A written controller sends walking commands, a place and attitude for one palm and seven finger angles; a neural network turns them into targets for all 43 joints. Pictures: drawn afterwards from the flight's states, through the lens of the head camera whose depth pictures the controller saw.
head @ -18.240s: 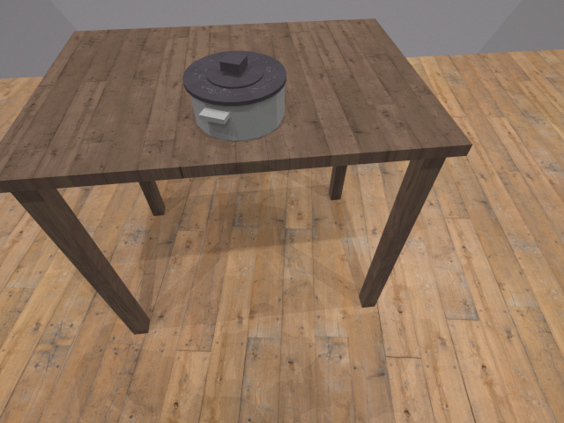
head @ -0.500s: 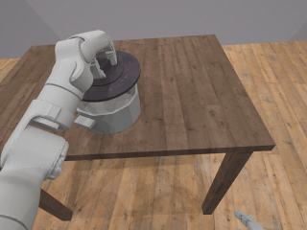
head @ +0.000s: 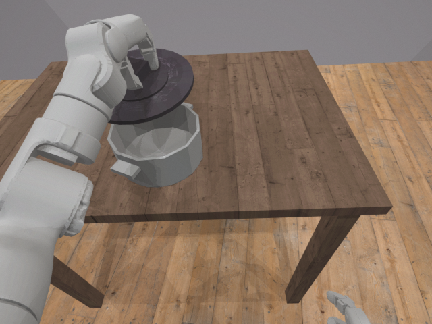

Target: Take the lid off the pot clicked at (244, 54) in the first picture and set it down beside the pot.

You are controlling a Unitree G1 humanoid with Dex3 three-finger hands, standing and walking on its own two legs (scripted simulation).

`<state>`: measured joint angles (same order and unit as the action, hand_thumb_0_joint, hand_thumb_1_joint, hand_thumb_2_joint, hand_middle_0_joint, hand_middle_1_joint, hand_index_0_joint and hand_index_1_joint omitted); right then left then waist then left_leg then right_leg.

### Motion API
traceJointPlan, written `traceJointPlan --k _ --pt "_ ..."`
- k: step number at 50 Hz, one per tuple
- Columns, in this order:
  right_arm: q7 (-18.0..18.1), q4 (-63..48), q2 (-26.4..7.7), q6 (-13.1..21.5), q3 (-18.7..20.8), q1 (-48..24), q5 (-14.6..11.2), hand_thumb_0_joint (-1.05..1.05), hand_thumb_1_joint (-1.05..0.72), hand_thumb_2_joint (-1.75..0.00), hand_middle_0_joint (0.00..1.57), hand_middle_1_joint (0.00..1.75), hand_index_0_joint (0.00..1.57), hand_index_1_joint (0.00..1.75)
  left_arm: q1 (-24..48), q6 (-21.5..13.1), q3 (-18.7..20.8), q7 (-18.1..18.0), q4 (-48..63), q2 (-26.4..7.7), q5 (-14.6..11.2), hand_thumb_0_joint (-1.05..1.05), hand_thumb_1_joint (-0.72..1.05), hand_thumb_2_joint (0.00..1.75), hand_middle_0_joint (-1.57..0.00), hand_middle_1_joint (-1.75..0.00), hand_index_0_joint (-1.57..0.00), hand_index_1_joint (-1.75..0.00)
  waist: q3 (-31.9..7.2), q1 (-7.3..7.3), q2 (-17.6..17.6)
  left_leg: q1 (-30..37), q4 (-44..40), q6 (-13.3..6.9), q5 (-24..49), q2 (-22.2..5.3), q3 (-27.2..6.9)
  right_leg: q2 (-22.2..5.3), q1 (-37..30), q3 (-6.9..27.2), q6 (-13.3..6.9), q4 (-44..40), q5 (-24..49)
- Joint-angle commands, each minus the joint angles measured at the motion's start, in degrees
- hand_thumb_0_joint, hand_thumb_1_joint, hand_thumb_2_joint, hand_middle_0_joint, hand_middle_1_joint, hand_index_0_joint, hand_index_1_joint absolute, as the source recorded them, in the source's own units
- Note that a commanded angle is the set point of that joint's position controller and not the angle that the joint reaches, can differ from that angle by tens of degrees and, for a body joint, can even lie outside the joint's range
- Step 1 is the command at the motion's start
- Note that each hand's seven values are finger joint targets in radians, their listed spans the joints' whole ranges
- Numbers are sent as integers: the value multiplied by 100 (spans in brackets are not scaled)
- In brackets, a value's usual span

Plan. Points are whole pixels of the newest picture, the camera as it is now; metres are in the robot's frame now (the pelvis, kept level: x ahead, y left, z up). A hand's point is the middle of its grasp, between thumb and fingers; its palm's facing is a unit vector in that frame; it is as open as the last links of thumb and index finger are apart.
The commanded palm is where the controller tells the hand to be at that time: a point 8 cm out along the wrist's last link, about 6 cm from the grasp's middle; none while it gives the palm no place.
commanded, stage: lift the lid straight up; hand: left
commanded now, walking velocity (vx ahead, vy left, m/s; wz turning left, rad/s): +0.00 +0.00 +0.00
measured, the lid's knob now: (133, 70) +0.48 +0.16 +0.25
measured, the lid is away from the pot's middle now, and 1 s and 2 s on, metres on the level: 0.01 0.05 0.17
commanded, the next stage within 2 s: move the lid sideways beside the pot in 0.58 s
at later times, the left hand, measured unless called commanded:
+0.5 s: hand (118, 46) +0.45 +0.16 +0.30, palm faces -0.13 -0.15 -0.98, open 7.8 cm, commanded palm +0.43 +0.16 +0.37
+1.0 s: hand (99, 51) +0.45 +0.19 +0.30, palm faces -0.13 -0.11 -0.98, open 7.8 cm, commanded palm +0.43 +0.20 +0.37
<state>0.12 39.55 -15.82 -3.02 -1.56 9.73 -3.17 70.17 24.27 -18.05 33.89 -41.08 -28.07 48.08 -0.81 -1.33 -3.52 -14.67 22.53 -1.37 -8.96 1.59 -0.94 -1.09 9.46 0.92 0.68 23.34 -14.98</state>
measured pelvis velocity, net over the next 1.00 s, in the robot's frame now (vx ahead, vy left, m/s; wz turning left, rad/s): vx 0.00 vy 0.01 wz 0.00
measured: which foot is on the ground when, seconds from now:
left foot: down 0.00-1.00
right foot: down 0.00-1.00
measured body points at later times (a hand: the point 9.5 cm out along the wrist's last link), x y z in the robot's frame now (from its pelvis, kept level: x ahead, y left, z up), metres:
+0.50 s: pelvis +0.00 +0.01 +0.00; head +0.01 -0.02 +0.45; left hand +0.45 +0.16 +0.36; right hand +0.14 -0.24 -0.12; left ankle +0.03 +0.11 -0.74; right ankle -0.03 -0.13 -0.74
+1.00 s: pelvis +0.00 +0.01 +0.00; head +0.01 -0.02 +0.45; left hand +0.45 +0.19 +0.35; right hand +0.14 -0.25 -0.12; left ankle +0.03 +0.11 -0.74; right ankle -0.03 -0.13 -0.74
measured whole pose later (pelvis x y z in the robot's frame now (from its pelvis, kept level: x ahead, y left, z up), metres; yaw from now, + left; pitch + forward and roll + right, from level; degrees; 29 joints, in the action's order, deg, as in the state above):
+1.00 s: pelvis +0.00 +0.01 +0.00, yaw +0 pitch +2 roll +0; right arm 0.1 38.2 -16.3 -4.6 -1.7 10.6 -3.7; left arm 73.1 23.9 -16.3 36.3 -40.6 -33.2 51.3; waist -1.0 -1.4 -3.3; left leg -15.6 22.6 -1.7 -8.8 1.7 -0.7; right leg -1.2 10.1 1.2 1.0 22.7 -14.4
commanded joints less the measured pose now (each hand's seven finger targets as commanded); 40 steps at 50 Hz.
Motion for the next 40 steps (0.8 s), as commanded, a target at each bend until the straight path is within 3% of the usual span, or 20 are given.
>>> traceJointPlan --k 1,3,7,8,9,10,13,14,19,21,23,24,26,28,31,32,34,36,39,40 --pt "9 -756 -691 263 233 -514 -33 0 -90 -90 20 30 20 30 3893 -81 714 -332 1156 -1440 304 0 62 104 -79 -101 -81 -104 -2419 -19 410 1555 77 -341 1496 222 69 377 -72 -208 -286 -157 2105" --pt "-16 -769 -718 245 274 -506 -65 0 -90 -90 20 30 20 30 3811 -35 485 -298 1301 -1098 163 0 62 104 -79 -101 -81 -104 -2387 -57 282 1658 74 -323 1600 178 58 384 -18 -251 -298 -191 2101" --pt "15 -686 -741 213 217 -446 -44 0 -90 -90 20 30 20 30 3979 23 775 -281 825 -1571 329 0 62 104 -79 -101 -81 -104 -2159 -16 595 1361 -30 -328 1249 216 75 369 -15 -242 -266 -226 1873" --pt "5 -706 -774 215 251 -427 -60 0 -90 -90 20 30 20 30 4036 12 629 -280 1016 -1377 233 0 62 104 -79 -101 -81 -104 -2298 -42 400 1487 -22 -320 1376 191 63 370 -43 -270 -290 -241 1922" --pt "1 -785 -734 278 239 -431 -34 0 -90 -90 20 30 20 30 4376 -54 909 -318 1481 -1786 342 0 62 104 -79 -101 -81 -104 -2635 38 337 1622 -17 -319 1470 189 46 378 -177 -208 -288 -191 1947" --pt "22 -775 -727 295 228 -475 -15 0 -90 -90 20 30 20 30 4338 -53 934 -320 1268 -1783 389 0 62 104 -79 -101 -81 -104 -2609 23 429 1608 60 -356 1590 210 61 376 -180 -188 -299 -166 2109" --pt "4 -736 -763 262 258 -382 -52 0 -90 -90 20 30 20 30 4048 34 655 -249 950 -1422 276 0 62 104 -79 -101 -81 -104 -2396 -24 386 1536 26 -337 1563 196 71 367 -88 -260 -297 -239 2068" --pt "-1 -766 -728 285 243 -408 -60 0 -90 -90 20 30 20 30 4431 2 790 -259 1319 -1662 352 0 62 104 -79 -101 -81 -104 -2547 -5 447 1596 1 -320 1566 187 83 373 -176 -204 -277 -203 2079" --pt "-10 -804 -716 354 236 -431 -52 0 -90 -90 20 30 20 30 4497 51 792 -242 1507 -1660 367 0 62 104 -79 -101 -81 -104 -2698 24 290 1734 55 -313 1873 180 46 378 -159 -211 -304 -164 2185" --pt "0 -720 -738 296 229 -387 -54 0 -90 -90 20 30 20 30 4129 146 696 -200 884 -1485 386 0 62 104 -79 -101 -81 -104 -2266 -1 569 1490 11 -330 1558 186 64 369 -8 -252 -290 -214 2014" --pt "-15 -751 -782 262 248 -416 -62 0 -90 -90 20 30 20 30 3887 182 611 -177 905 -1323 285 0 62 104 -79 -101 -81 -104 -2318 20 393 1508 21 -320 1638 185 83 341 -44 -268 -306 -233 2074" --pt "-24 -801 -744 281 223 -422 -41 0 -90 -90 20 30 20 30 4193 136 765 -201 1247 -1607 398 0 62 104 -79 -101 -81 -104 -2534 63 428 1527 2 -306 1646 194 86 357 -148 -240 -297 -183 2052" --pt "-7 -777 -731 245 199 -463 -56 0 -90 -90 20 30 20 30 4138 184 646 -174 903 -1468 418 0 62 104 -79 -101 -81 -104 -2227 14 561 1399 -3 -328 1470 203 84 348 -13 -254 -293 -209 1943" --pt "-7 -830 -739 258 231 -522 -79 0 -90 -90 20 30 20 30 4211 169 521 -180 1253 -1262 257 0 62 104 -79 -101 -81 -104 -2437 -5 367 1594 42 -325 1586 182 67 349 -32 -270 -306 -214 1977" --pt "50 -724 -725 278 200 -445 -63 0 -90 -90 20 30 20 30 4396 209 597 -191 841 -1439 401 0 62 104 -79 -101 -81 -104 -2142 -51 569 1473 -23 -338 1288 194 49 375 133 -264 -289 -259 1725" --pt "51 -722 -759 277 199 -426 -58 0 -90 -90 20 30 20 30 4508 180 812 -202 945 -1746 413 0 62 104 -79 -101 -81 -104 -2319 9 602 1459 -39 -332 1275 207 47 367 -7 -243 -277 -244 1765" --pt "42 -828 -705 341 203 -477 -56 0 -90 -90 20 30 20 30 4880 77 742 -243 1535 -1731 422 0 62 104 -79 -101 -81 -104 -2804 7 292 1725 -5 -306 1531 203 52 367 -143 -212 -297 -171 1901" --pt "43 -845 -680 293 211 -529 -44 0 -90 -90 20 30 20 30 4575 -69 540 -238 1387 -1502 644 0 62 104 -79 -101 -81 -104 -2552 -30 341 1679 83 -303 1542 189 48 384 47 -233 -328 -175 1804" --pt "26 -779 -805 147 231 -390 -37 0 -90 -90 20 30 20 30 4093 -42 1118 -200 873 -2198 687 0 62 104 -79 -101 -81 -104 -2417 82 626 1307 11 -303 1443 194 98 349 -151 -214 -313 -201 1912" --pt "28 -839 -778 120 219 -472 -45 0 -90 -90 20 30 20 30 4169 -84 1034 -183 975 -2104 665 0 62 104 -79 -101 -81 -104 -2470 70 587 1318 43 -324 1520 200 122 330 -208 -202 -304 -164 2068"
